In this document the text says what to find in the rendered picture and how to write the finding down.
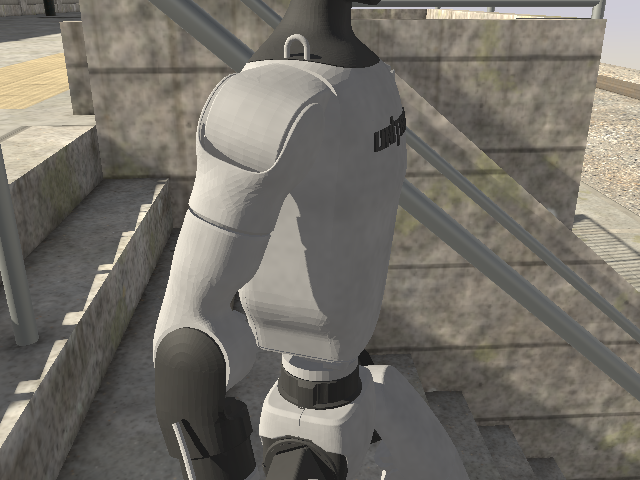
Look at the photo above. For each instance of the humanoid robot torso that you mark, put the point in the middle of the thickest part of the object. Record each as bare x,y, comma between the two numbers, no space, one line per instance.
317,295

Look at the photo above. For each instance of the robot left hand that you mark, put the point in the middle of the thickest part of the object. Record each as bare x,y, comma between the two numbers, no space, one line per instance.
365,359

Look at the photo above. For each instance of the robot right upper arm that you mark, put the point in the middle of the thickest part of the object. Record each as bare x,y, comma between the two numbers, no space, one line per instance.
258,136

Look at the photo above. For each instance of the robot left upper arm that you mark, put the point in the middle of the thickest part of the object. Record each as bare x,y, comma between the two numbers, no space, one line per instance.
392,71

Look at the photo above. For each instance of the robot right forearm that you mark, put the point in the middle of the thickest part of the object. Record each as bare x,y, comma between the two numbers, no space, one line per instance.
190,388

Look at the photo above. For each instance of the humanoid robot head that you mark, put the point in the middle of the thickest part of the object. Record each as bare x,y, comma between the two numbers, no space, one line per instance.
326,24

